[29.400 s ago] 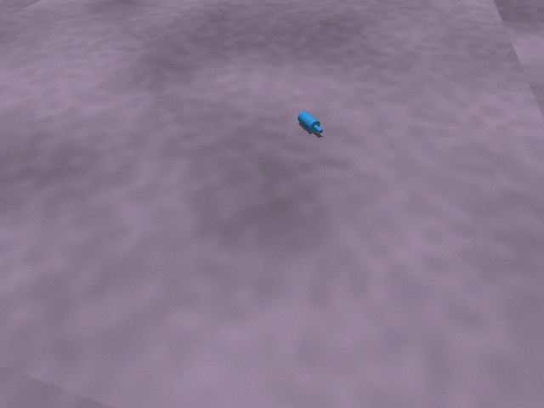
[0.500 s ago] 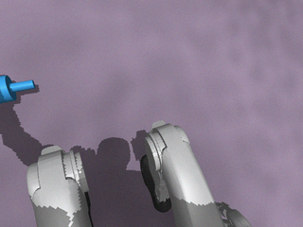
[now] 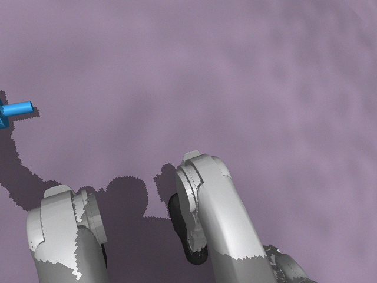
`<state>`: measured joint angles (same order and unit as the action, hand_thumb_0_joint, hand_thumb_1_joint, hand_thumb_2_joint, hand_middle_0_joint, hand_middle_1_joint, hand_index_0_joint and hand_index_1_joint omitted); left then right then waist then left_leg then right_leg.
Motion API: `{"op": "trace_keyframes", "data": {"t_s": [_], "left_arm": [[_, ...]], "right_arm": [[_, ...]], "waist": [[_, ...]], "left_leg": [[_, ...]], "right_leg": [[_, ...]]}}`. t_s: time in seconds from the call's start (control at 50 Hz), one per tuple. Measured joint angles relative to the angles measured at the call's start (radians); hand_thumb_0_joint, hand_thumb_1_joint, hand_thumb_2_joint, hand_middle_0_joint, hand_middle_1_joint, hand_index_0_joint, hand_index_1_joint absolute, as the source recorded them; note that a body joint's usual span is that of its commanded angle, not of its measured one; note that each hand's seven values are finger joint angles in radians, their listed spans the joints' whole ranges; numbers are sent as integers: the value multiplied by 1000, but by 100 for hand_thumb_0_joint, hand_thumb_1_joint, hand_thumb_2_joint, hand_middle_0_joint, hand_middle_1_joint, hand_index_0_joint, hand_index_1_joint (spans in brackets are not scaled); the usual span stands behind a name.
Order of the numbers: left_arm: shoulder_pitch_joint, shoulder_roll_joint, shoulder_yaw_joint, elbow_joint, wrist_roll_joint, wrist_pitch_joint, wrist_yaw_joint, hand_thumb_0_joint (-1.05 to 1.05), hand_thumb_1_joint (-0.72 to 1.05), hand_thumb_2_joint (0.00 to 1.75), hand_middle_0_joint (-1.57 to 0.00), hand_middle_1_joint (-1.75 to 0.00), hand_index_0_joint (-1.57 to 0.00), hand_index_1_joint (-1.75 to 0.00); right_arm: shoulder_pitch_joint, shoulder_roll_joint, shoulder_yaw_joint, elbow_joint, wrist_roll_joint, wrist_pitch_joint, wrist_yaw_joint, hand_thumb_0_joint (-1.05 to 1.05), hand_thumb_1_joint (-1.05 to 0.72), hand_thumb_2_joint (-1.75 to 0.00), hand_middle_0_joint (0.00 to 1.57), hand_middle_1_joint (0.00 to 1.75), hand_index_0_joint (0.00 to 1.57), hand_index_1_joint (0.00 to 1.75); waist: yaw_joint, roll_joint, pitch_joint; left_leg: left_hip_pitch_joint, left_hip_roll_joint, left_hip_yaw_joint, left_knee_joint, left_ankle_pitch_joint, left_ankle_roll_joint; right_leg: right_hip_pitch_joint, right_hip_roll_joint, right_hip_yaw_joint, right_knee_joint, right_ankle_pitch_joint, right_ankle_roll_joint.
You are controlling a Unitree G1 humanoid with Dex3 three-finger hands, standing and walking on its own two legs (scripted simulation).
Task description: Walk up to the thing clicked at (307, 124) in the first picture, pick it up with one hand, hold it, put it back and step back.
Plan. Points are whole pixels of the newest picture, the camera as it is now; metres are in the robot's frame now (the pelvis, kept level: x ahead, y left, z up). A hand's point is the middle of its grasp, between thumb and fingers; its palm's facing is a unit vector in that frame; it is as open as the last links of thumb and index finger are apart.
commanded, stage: rest palm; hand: left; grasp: from above
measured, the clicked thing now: out of the picture +0.49 +0.33 -0.29
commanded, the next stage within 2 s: close in 1.72 s
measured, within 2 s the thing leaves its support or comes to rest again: neither
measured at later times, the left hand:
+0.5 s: hand out of the picture +0.47 +0.33 -0.24, palm faces -0.47 -0.12 -0.88, open 14.1 cm
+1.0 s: hand out of the picture +0.46 +0.34 -0.26, palm faces -0.48 -0.15 -0.86, open 14.1 cm
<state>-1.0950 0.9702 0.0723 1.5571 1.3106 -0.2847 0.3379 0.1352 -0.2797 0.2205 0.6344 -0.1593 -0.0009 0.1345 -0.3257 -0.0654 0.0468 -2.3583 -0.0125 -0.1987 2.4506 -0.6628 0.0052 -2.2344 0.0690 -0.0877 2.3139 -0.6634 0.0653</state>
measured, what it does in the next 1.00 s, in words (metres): stands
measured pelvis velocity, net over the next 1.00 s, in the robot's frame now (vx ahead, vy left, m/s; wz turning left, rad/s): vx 0.01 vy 0.00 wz -0.05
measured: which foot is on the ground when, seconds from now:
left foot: down 0.00-1.00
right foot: down 0.00-1.00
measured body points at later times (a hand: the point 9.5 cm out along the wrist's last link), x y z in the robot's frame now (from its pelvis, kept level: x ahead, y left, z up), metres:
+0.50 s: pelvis +0.01 +0.00 -0.01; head +0.28 +0.13 +0.32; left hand +0.49 +0.34 -0.19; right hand +0.05 -0.26 -0.07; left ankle +0.07 +0.12 -0.29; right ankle +0.12 -0.13 -0.29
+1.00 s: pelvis +0.01 +0.00 -0.01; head +0.29 +0.13 +0.31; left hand +0.48 +0.34 -0.21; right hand +0.07 -0.26 -0.07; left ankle +0.07 +0.12 -0.29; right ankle +0.12 -0.13 -0.29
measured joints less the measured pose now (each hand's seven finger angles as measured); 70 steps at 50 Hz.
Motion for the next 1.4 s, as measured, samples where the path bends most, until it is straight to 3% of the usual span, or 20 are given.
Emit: {"op": "trace_keyframes", "data": {"t_s": [0.24, 0.48, 0.6, 0.76, 0.86, 0.98, 1.22, 1.4], "left_arm": [[-13, 65, 6, 64, 28, -25, 59, 0, -52, 100, -12, -99, -11, -100], [-1, 94, 36, 84, 50, -25, 125, 0, -53, 102, -12, -95, -10, -98], [6, 93, 38, 82, 37, -8, 152, 0, -53, 102, -12, -95, -10, -98], [12, 95, 35, 104, 7, 13, 146, 0, -53, 101, -11, -96, -9, -98], [22, 115, 60, 103, 9, 2, 135, 0, -53, 101, -11, -97, -9, -99], [25, 129, 54, 99, 13, -21, 139, 0, -53, 102, -11, -98, -9, -100], [19, 135, 40, 132, 38, -28, 194, 0, -53, 103, -10, -100, -8, -102], [10, 130, 26, 152, 28, -5, 213, 0, -51, 101, -10, -101, -9, -102]], "right_arm": [[25, -7, 34, 20, -24, -37, -2, 0, -91, -90, 20, 30, 20, 30], [4, -26, 56, 4, -45, -78, 13, 0, -90, -90, 20, 30, 20, 30], [-16, -29, 60, 1, -51, -96, 20, 0, -91, -90, 20, 30, 20, 30], [-39, -27, 67, -9, -50, -113, 29, 0, -91, -90, 20, 30, 20, 30], [-49, -35, 72, -22, -55, -116, 28, 0, -91, -90, 20, 30, 20, 30], [-48, -39, 78, -14, -62, -111, 30, 0, -91, -90, 20, 30, 20, 30], [-45, -44, 94, -11, -73, -119, 42, 0, -91, -90, 20, 30, 20, 30], [-48, -47, 107, -11, -76, -143, 47, 0, -91, -90, 20, 30, 20, 30]], "waist": [[-27, -30, 36], [-46, -56, 67], [-41, -59, 70], [-39, -63, 78], [-40, -68, 99], [-38, -82, 106], [-50, -88, 102], [-53, -89, 110]], "left_leg": [[-14, 1, -21, 35, -10, -3], [-10, 4, -44, 63, -34, -10], [-12, 9, -49, 71, -42, -11], [-7, 10, -53, 79, -48, -12], [-2, 9, -56, 82, -48, -11], [4, 10, -63, 86, -54, -12], [5, 12, -75, 97, -60, -11], [-1, 18, -72, 104, -53, -4]], "right_leg": [[-11, 8, -17, 21, -1, -5], [-8, 13, -34, 35, -11, -2], [-13, 18, -37, 39, -12, 2], [-8, 18, -40, 44, -16, 2], [0, 18, -43, 44, -15, 4], [6, 20, -48, 43, -17, 7], [10, 22, -59, 43, -15, 2], [4, 28, -57, 47, -4, 5]]}}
